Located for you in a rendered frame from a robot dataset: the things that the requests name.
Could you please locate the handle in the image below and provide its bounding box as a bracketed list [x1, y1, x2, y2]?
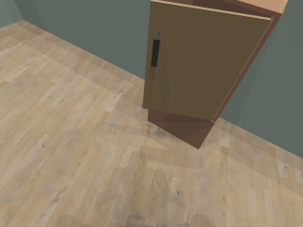
[151, 32, 161, 67]

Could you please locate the cupboard door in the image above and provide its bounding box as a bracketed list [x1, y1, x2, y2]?
[142, 0, 272, 120]

